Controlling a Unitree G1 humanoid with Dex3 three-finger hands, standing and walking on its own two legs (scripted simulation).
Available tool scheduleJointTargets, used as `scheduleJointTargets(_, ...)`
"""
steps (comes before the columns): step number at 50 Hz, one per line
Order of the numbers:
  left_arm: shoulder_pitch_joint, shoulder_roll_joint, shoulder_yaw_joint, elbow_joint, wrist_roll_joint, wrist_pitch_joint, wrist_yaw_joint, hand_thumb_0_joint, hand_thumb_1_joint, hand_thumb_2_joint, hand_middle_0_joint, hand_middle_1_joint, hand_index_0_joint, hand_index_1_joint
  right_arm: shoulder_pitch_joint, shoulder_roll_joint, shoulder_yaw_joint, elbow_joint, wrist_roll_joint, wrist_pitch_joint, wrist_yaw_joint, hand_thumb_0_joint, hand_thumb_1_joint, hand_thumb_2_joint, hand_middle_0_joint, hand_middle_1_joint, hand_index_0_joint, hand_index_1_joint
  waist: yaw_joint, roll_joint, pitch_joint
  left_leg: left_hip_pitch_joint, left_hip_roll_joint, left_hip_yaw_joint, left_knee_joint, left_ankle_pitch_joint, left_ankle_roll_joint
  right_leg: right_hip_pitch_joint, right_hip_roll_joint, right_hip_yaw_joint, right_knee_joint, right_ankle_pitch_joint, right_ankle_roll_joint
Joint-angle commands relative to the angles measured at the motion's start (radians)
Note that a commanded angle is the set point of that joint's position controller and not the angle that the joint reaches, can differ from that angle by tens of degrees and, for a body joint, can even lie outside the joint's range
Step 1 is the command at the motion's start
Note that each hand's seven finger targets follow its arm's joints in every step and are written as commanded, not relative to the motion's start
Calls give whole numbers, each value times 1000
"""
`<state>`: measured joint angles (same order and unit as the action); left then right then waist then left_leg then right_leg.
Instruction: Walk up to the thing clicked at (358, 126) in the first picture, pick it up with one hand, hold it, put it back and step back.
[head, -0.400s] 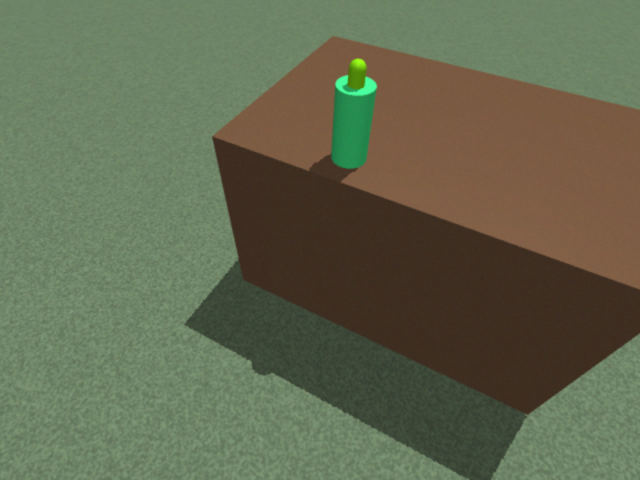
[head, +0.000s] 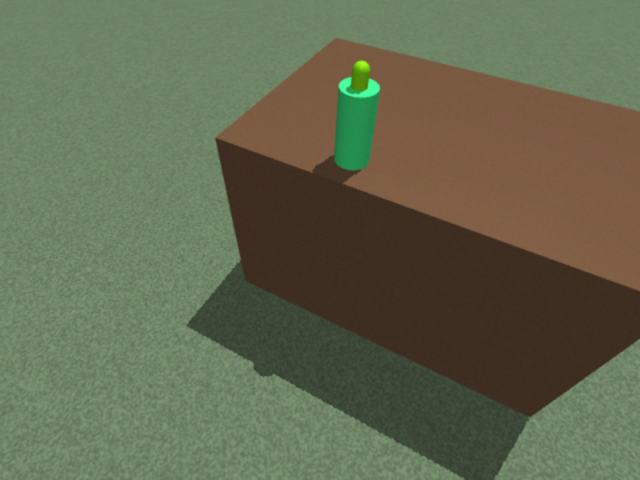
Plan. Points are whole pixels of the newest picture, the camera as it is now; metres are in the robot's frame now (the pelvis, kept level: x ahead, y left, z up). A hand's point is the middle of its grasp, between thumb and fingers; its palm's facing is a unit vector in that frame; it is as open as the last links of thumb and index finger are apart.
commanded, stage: stand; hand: left
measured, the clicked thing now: (356, 115) +0.84 -0.06 -0.01
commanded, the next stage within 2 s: walk up in 0.72 s
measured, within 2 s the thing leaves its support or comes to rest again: neither
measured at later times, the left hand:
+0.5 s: hand out of the picture +0.08 +0.25 -0.16, palm faces -0.02 -0.94 -0.33, open 7.3 cm
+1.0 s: hand out of the picture +0.14 +0.24 -0.15, palm faces -0.17 -0.91 -0.39, open 7.4 cm
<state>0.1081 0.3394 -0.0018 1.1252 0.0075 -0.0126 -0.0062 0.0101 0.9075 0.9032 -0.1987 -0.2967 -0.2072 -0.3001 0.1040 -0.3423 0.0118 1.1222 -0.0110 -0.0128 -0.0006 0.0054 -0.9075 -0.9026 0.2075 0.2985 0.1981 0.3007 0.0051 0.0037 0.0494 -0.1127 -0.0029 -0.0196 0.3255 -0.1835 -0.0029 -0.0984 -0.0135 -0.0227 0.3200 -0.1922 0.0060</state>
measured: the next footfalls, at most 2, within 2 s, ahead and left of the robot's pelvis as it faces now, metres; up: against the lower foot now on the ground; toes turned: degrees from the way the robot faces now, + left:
right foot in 1.02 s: +0.15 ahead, -0.22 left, +0.00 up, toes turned -13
left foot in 1.42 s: +0.35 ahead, +0.04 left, +0.00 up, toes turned -14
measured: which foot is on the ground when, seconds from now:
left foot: down 0.00-1.00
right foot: down 0.00-0.76, up 0.78-1.00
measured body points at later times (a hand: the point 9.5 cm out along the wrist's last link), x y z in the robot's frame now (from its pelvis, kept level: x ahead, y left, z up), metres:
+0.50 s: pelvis +0.01 +0.00 +0.00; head +0.02 +0.00 +0.45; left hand +0.08 +0.30 -0.13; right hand +0.08 -0.30 -0.13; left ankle +0.00 +0.12 -0.75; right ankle -0.01 -0.12 -0.75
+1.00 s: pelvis +0.05 -0.04 -0.02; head +0.07 -0.06 +0.43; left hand +0.15 +0.28 -0.12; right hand +0.06 -0.38 -0.14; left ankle +0.00 +0.12 -0.75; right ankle +0.10 -0.20 -0.74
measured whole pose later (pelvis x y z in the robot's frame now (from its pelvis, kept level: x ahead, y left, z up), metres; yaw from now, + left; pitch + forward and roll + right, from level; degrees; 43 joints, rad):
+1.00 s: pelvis +0.05 -0.04 -0.02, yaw -9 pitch -3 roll +2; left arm 0.27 0.43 0.09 0.97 0.02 0.00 -0.10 0.01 0.91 0.90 -0.20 -0.30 -0.21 -0.30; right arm 0.23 -0.43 -0.09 0.97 -0.05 -0.04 0.03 0.01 -0.90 -0.90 0.21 0.30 0.20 0.30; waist 0.00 0.00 0.09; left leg -0.02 0.07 0.12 0.44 -0.37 -0.03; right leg -0.38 -0.10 0.00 0.64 -0.31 -0.02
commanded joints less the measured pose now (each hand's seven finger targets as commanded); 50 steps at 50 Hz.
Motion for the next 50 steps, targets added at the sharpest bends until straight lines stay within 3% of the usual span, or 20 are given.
scheduleJointTargets(1, -40, 214, 37, -60, 3, -21, 17, 0, 900, 900, -200, -300, -200, -300, -33, -209, -41, -55, 1, -23, -9, 0, -900, -900, 200, 300, 200, 300, -1, -3, -87, -1, 131, -87, -43, 176, 27, 27, -124, 91, -40, 152, -33)
scheduleJointTargets(11, -30, 213, 38, -55, 5, -20, 16, 0, 900, 900, -200, -300, -200, -300, -34, -215, -43, -53, 3, -19, -10, 0, -900, -900, 200, 300, 200, 300, -3, -10, -62, -10, 123, -92, -49, 105, 27, 4, -123, 92, -59, 97, -30)
scheduleJointTargets(16, -20, 216, 38, -57, 3, -23, 18, 0, 900, 900, -200, -300, -200, -300, -29, -216, -41, -57, 5, -25, -11, 0, -900, -900, 200, 300, 200, 300, -1, -4, -109, 27, 133, -88, -30, 240, 32, 39, -128, 86, -34, 205, -28)
scheduleJointTargets(21, -25, 212, 35, -60, 2, -22, 18, 0, 900, 900, -200, -300, -200, -300, -27, -216, -40, -57, 3, -24, -13, 0, -900, -900, 200, 300, 200, 300, 0, -1, -101, 20, 132, -86, -28, 254, 29, 45, -129, 83, -35, 218, -26)
scheduleJointTargets(32, -18, 209, 38, -53, 6, -19, 17, 0, 900, 900, -200, -300, -200, -300, -33, -221, -43, -59, 5, -21, -12, 0, -900, -900, 200, 300, 200, 300, 2, -3, -72, 12, 125, -91, -42, 172, 28, 21, -126, 81, -55, 145, -26)
scheduleJointTargets(35, -28, 212, 39, -60, 4, -20, 17, 0, 900, 900, -200, -300, -200, -300, -23, -219, -41, -60, 4, -24, -12, 0, -900, -900, 200, 300, 200, 300, -1, 3, -88, 11, 133, -92, -40, 234, 31, 50, -130, 81, -42, 196, -28)
scheduleJointTargets(36, 43, 278, 100, -144, 19, -13, -10, 0, 900, 900, -200, -300, -200, -300, 17, -301, -111, -140, -19, -45, -2, 0, -900, -900, 200, 300, 200, 300, -31, -33, -136, 165, 92, -39, 65, -222, 82, -113, -49, 109, 51, -161, -62)
scheduleJointTargets(37, -7, 258, 97, -157, 26, -7, -19, 0, 900, 900, -200, -300, -200, -300, 99, -316, -126, -116, -26, -50, 1, 0, -900, -900, 200, 300, 200, 300, -77, 24, -80, 255, 139, -112, 22, -418, 120, -343, -36, 90, 129, -347, -62)
scheduleJointTargets(38, -60, 230, 95, -181, 25, 2, -28, 0, 900, 900, -200, -300, -200, -300, 137, -349, -144, -111, -26, -51, -2, 0, -900, -900, 200, 300, 200, 300, -108, 138, 4, 284, 258, -249, -99, -553, 171, -526, 5, 14, 322, -318, -43)
scheduleJointTargets(39, -101, 249, 106, -211, 35, 8, -36, 0, 900, 900, -200, -300, -200, -300, 153, -377, -163, -124, -24, -53, -3, 0, -900, -900, 200, 300, 200, 300, -131, 146, 56, 183, 410, -366, -192, -550, 243, -582, -19, 39, 519, -324, -29)
scheduleJointTargets(40, -75, 257, 109, -231, 30, 6, -40, 0, 900, 900, -200, -300, -200, -300, 112, -393, -168, -158, -21, -58, -4, 0, -900, -900, 200, 300, 200, 300, -98, 106, 92, 72, 476, -402, -223, -501, 274, -555, -66, 94, 594, -302, -27)
scheduleJointTargets(41, -37, 262, 112, -233, 26, 3, -45, 0, 900, 900, -200, -300, -200, -300, 81, -383, -166, -181, -24, -64, -2, 0, -900, -900, 200, 300, 200, 300, -64, 85, 100, 11, 475, -394, -232, -480, 274, -507, -99, 128, 621, -271, -30)
scheduleJointTargets(42, 4, 262, 114, -227, 18, -1, -55, 0, 900, 900, -200, -300, -200, -300, 51, -354, -160, -201, -27, -69, 0, 0, -900, -900, 200, 300, 200, 300, -35, 71, 88, 18, 431, -327, -214, -423, 256, -480, -118, 137, 604, -237, -31)
scheduleJointTargets(44, 67, 241, 113, -227, 15, -6, -75, 0, 900, 900, -200, -300, -200, -300, 12, -315, -153, -235, -38, -72, 9, 0, -900, -900, 200, 300, 200, 300, -13, 121, 63, 65, 343, -148, -159, -306, 215, -453, -122, 87, 467, -222, -26)
scheduleJointTargets(47, 130, 229, 124, -232, 17, -11, -86, 0, 900, 900, -200, -300, -200, -300, -23, -315, -160, -270, -41, -67, 25, 0, -900, -900, 200, 300, 200, 300, 10, 178, 14, 16, 252, 22, -43, -156, 162, -263, -86, 2, 318, -126, -23)
scheduleJointTargets(48, 140, 232, 127, -229, 22, -14, -84, 0, 900, 900, -200, -300, -200, -300, -16, -306, -158, -274, -38, -62, 28, 0, -900, -900, 200, 300, 200, 300, 10, 148, 11, -23, 220, 69, 13, -130, 150, -204, -60, -35, 286, -74, -17)
scheduleJointTargets(49, 187, 231, 132, -218, 22, -17, -78, 0, 900, 900, -200, -300, -200, -300, -21, -304, -156, -286, -32, -54, 29, 0, -900, -900, 200, 300, 200, 300, 36, 123, -2, -86, 202, 104, 94, -148, 136, -99, -35, -61, 242, -4, -19)
scheduleJointTargets(50, 276, 248, 143, -189, 21, -24, -67, 0, 900, 900, -200, -300, -200, -300, -13, -289, -149, -293, -31, -44, 30, 0, -900, -900, 200, 300, 200, 300, 70, 28, -40, -143, 167, 137, 261, -125, 122, 35, 5, -83, 188, 32, -21)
